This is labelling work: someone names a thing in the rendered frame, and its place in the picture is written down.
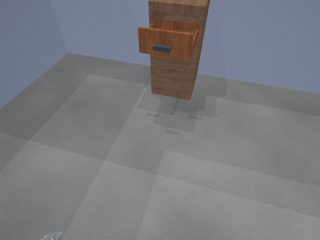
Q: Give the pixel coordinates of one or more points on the drawer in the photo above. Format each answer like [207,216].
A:
[181,35]

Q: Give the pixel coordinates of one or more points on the handle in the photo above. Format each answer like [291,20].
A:
[162,48]

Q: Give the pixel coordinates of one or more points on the cabinet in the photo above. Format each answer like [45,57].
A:
[174,77]

